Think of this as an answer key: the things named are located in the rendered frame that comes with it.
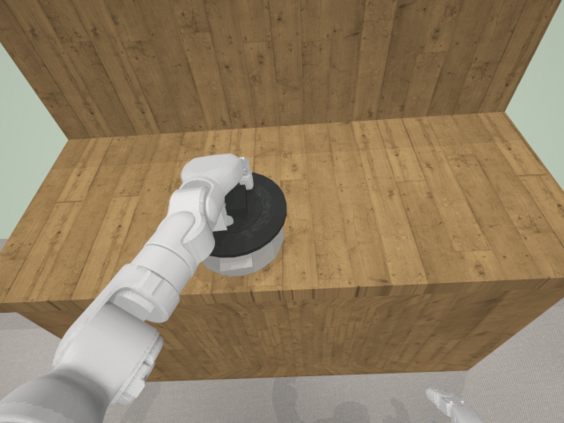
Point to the robot left forearm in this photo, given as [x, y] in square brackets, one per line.
[149, 286]

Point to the table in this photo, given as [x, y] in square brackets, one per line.
[422, 231]

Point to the robot right hand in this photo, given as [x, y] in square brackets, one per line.
[452, 406]

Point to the knob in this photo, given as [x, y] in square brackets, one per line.
[236, 201]

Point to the pot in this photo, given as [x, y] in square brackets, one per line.
[244, 265]

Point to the robot left upper arm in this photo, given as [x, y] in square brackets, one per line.
[108, 362]

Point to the robot left hand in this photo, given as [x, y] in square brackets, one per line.
[227, 170]

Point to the lid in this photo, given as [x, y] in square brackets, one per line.
[249, 233]

